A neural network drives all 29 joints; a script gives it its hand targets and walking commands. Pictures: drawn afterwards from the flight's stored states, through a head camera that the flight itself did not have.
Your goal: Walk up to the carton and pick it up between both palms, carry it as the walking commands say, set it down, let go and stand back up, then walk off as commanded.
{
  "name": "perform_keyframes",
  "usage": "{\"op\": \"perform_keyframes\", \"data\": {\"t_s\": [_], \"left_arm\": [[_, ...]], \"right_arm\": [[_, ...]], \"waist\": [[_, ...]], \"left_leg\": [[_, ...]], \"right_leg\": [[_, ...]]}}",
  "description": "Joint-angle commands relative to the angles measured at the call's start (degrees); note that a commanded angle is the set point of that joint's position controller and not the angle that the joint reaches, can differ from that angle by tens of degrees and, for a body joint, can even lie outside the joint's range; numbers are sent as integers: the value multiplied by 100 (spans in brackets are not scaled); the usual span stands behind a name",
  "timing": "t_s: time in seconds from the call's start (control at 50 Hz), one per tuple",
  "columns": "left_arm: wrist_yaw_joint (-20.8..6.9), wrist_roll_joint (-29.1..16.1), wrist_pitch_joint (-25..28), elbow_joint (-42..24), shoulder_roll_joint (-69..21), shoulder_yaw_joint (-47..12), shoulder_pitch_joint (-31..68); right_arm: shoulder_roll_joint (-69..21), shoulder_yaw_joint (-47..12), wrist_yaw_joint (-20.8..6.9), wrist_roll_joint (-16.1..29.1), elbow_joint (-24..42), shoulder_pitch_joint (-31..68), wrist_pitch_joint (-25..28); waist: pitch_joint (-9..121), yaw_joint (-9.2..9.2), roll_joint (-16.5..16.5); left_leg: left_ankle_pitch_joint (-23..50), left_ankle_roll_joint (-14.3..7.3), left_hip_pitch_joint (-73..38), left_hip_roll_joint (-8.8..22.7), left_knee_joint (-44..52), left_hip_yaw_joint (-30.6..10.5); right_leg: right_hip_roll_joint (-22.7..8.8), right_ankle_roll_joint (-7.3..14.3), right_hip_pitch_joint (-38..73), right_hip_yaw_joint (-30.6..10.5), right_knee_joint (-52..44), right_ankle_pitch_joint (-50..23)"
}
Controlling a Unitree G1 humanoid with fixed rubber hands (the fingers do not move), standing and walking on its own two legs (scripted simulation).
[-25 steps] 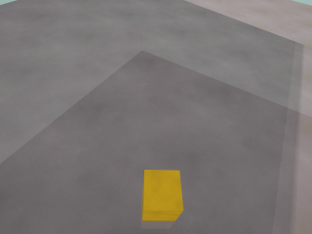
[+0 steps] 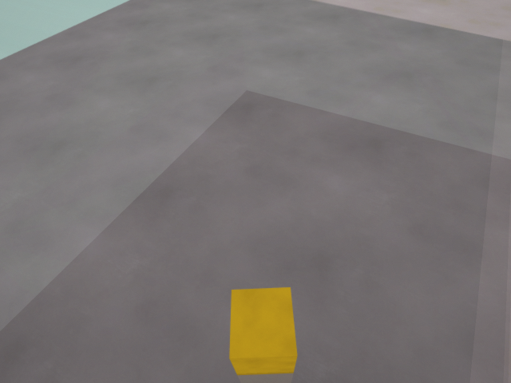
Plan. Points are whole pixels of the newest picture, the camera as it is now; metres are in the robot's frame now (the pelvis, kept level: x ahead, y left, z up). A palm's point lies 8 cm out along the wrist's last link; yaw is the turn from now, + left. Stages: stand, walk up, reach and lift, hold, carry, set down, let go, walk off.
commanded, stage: walk up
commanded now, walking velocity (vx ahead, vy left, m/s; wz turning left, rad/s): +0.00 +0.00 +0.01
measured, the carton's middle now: (263, 332) +0.39 +0.03 -0.65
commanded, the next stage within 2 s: stand in 0.70 s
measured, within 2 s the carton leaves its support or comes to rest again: neither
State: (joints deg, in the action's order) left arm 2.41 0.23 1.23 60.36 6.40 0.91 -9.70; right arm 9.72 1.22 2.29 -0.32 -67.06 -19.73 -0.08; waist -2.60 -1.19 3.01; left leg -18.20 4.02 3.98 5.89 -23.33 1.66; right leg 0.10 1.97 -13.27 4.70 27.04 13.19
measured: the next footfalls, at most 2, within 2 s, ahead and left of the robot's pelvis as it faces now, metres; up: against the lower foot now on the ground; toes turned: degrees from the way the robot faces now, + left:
none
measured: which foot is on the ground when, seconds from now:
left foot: down 0.00-1.00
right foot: down 0.00-1.00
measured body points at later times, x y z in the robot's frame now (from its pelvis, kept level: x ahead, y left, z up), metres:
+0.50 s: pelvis -0.04 +0.03 +0.00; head -0.04 +0.03 +0.45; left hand -0.06 +0.25 -0.16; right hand -0.09 -0.17 -0.16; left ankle -0.07 +0.17 -0.74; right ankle +0.01 -0.10 -0.74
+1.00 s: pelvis -0.04 +0.02 +0.00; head -0.04 +0.01 +0.45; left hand -0.09 +0.23 -0.16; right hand -0.09 -0.18 -0.17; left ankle -0.07 +0.17 -0.74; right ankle +0.01 -0.10 -0.74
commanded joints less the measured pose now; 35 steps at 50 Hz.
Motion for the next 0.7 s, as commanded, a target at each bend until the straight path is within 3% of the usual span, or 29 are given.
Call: {"op": "perform_keyframes", "data": {"t_s": [0.0, 0.02, 0.04, 0.06, 0.08, 0.1, 0.14, 0.16, 0.2, 0.22, 0.24, 0.26, 0.32, 0.36, 0.38, 0.42, 0.44, 0.46, 0.48, 0.5, 0.52, 0.54, 0.56, 0.58, 0.6, 0.62, 0.64, 0.66, 0.68], "left_arm": [[-13, 37, 57, 101, 784, 107, -719], [-13, 31, 53, 94, 702, 112, -665], [-19, 20, 10, 160, 823, 83, -588], [-53, 10, -4, 142, 806, 128, -573], [-53, 29, -11, 149, 780, 92, -521], [-70, 105, -34, 104, 821, 96, -372], [-43, 46, -69, 135, 773, 113, -329], [-56, 9, -66, 136, 872, 128, -390], [-62, 35, -67, 210, 747, 110, -565], [-73, 10, -84, 195, 828, 130, -559], [-66, 1, -92, 198, 876, 191, -652], [-86, 20, -109, 254, 903, 180, -629], [-107, 41, -145, 331, 576, 27, -896], [-75, -10, -211, 378, 563, 47, -981], [-96, 9, -178, 266, 666, 107, -1050], [-79, 22, -147, 378, 662, 59, -1127], [-75, 57, -157, 486, 571, 57, -1088], [-86, 56, -139, 383, 551, 76, -1260], [-86, 22, -112, 460, 577, 41, -1257], [-83, 26, -107, 570, 470, 46, -1355], [-98, 53, -86, 530, 460, -20, -1317], [-84, 47, -93, 539, 371, -22, -1350], [-64, 16, -92, 521, 762, 88, -1456], [-74, 33, -105, 605, 483, -18, -1530], [-96, 86, -120, 574, 443, -74, -1329], [-70, 22, -157, 630, 509, -21, -1479], [-91, 37, -176, 648, 516, -35, -1529], [-64, 74, -146, 621, 572, -40, -1388], [-60, 3, -134, 621, 389, -83, -1486]], "right_arm": [[500, 127, 22, 0, -78, -609, 0], [260, 104, 25, -6, -218, -735, -20], [157, 94, 19, 25, -262, -855, -52], [206, 58, 22, 33, -123, -630, -97], [326, 138, -13, -18, -157, -569, -130], [61, 72, -11, -59, -168, -609, -119], [182, 52, -32, -130, -30, -330, -96], [235, 45, -2, -105, -29, -352, -87], [199, 4, -6, -66, -65, -343, -56], [171, -1, 2, -48, -105, -385, -15], [79, -76, -15, -39, -99, -430, 56], [180, -74, -28, -68, -54, -307, 73], [340, -28, -14, -25, 4, -281, 79], [181, -88, -34, -16, 46, -292, 113], [165, -113, -14, -39, 33, -309, 83], [220, -66, 2, -59, 84, -225, 126], [58, -97, 2, -36, 108, -204, 131], [22, -154, 19, -2, 32, -295, 150], [-61, -161, 10, 9, 62, -300, 150], [54, -117, -14, 18, 106, -217, 175], [29, -143, -14, -1, 26, -313, 159], [139, -104, -7, 23, 26, -411, 154], [77, -100, -11, -18, 50, -397, 128], [-12, -149, 1, -3, 68, -430, 121], [15, -124, 1, 19, -14, -655, 78], [-83, -134, -9, -9, 47, -522, 83], [-81, -141, -10, -8, 5, -594, 44], [185, -99, -28, -18, 44, -577, 64], [335, -51, -37, 30, 113, -574, 49]], "waist": [[629, 88, -924], [307, 40, -580], [306, -33, -627], [143, 79, -825], [3, 45, -488], [-257, -21, -419], [-639, 30, -652], [-589, 27, -396], [-529, 14, -346], [-642, 153, -156], [-226, 123, -305], [-486, 127, -174], [-543, 217, -376], [-436, 180, -14], [-213, 303, 30], [-327, 201, -51], [-301, 264, -256], [-328, 373, 159], [-317, 236, 165], [-211, 267, -254], [-246, 266, 17], [-413, 260, 8], [-272, 241, -156], [-530, 293, -119], [-529, 168, -241], [-789, 285, -15], [-736, 304, -204], [-734, 160, -278], [-596, 182, 57]], "left_leg": [[787, -109, 336, -88, 156, 155], [698, -95, 426, -85, 84, 164], [644, -90, 248, -61, 263, 51], [511, -107, 350, -57, 241, 108], [466, -84, 334, -108, 266, 95], [560, -106, 336, 21, 419, 74], [689, -113, 350, 69, 531, 56], [601, -146, 455, 63, 444, 95], [595, -196, 695, 95, 665, 51], [392, -171, 832, 30, 637, 28], [489, -245, 657, 59, 686, 4], [326, -296, 828, 115, 822, -67], [-9, -282, 1065, 48, 863, -76], [-501, -356, 1124, 66, 966, -200], [-561, -385, 1241, 120, 1076, -297], [-237, -386, 1032, 157, 881, -205], [-305, -392, 1141, 147, 985, -328], [-371, -369, 1277, 106, 1044, -281], [-121, -388, 1231, 119, 1000, -306], [240, -388, 818, 87, 816, -235], [208, -357, 865, 113, 824, -256], [106, -411, 1007, 94, 845, -271], [131, -400, 965, 63, 879, -179], [-42, -348, 963, 26, 820, -192], [-241, -339, 1088, 34, 873, -226], [-481, -391, 1354, 117, 1024, -431], [-542, -327, 1388, 8, 954, -236], [-349, -322, 1341, 19, 831, -188], [-567, -376, 1426, 62, 953, -363]], "right_leg": [[-950, 236, 1288, -824, -537, -3416], [-955, 211, 1093, -954, -675, -2979], [-905, 251, 930, -996, -715, -2751], [-841, 187, 674, -925, -905, -1754], [-854, 160, 419, -1085, -1124, -1118], [-822, 150, 174, -953, -1184, -524], [-664, -48, -385, -864, -1266, 103], [-623, -32, -203, -863, -1296, 46], [-673, -15, 122, -859, -1153, -46], [-698, 20, 100, -938, -1060, -97], [-634, -62, 261, -795, -1045, 21], [-550, -108, 257, -687, -970, -124], [-535, -167, 85, -728, -850, 81], [-489, -179, 84, -717, -833, 69], [-461, -171, 403, -547, -626, 58], [-539, -196, 57, -702, -730, -128], [-461, -247, 180, -554, -649, -157], [-503, -195, 348, -657, -591, -276], [-566, -182, 312, -705, -588, -557], [-545, -230, 155, -615, -618, -512], [-520, -232, 45, -580, -564, -509], [-572, -298, 119, -618, -605, -687], [-539, -256, 142, -606, -551, -443], [-479, -256, -192, -693, -674, -215], [-481, -234, -212, -662, -679, -164], [-479, -277, -129, -604, -608, -305], [-478, -334, -122, -621, -668, 5], [-433, -339, -160, -628, -681, -87], [-453, -305, -64, -652, -632, -114]]}}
